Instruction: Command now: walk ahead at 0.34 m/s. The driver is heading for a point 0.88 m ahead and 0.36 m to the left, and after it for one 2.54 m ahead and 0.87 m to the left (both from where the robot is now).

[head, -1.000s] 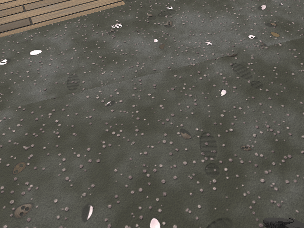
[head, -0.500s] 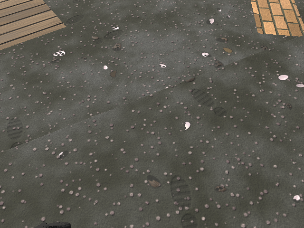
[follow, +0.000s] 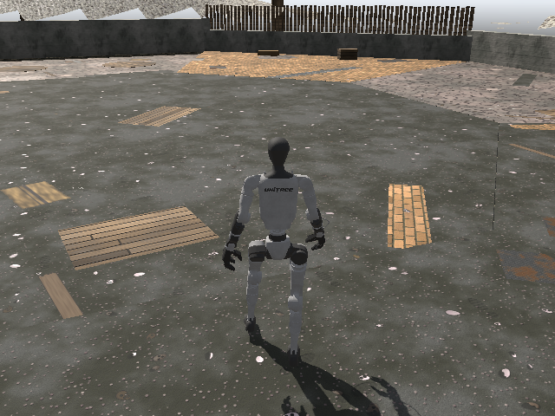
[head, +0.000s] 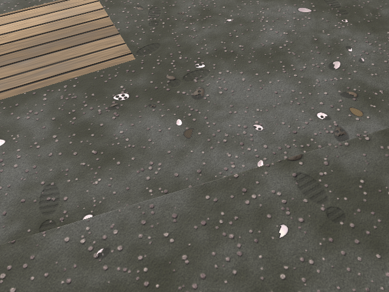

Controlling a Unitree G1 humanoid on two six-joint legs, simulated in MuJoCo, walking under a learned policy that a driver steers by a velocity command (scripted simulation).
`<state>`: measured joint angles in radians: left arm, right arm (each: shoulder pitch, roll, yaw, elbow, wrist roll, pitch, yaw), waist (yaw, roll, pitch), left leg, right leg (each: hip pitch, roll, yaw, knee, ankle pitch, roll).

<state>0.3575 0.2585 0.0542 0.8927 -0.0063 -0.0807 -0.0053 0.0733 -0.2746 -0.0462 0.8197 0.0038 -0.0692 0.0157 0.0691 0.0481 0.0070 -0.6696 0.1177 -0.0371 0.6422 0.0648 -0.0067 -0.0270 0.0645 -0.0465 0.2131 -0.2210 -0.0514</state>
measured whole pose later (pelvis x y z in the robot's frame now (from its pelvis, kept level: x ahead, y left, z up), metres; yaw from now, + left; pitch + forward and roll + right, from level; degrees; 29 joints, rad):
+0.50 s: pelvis +0.09 +0.02 -0.02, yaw +5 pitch +2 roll -1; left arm 0.20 0.28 0.07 0.89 0.01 0.04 0.06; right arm 0.11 -0.29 -0.07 0.86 0.02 0.04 -0.04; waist -0.02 0.03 0.02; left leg -0.45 -0.02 -0.04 0.41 0.00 0.02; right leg -0.35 0.01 0.01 0.73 -0.40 0.03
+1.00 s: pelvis +0.17 +0.07 -0.01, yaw +22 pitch +3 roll +0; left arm 0.46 0.16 0.00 0.95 0.07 -0.12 0.00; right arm 0.16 -0.22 -0.05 0.84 -0.05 -0.07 0.08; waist 0.08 0.03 -0.07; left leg -0.59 0.05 0.03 0.70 -0.11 0.01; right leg 0.07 -0.11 -0.28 0.23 -0.33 0.06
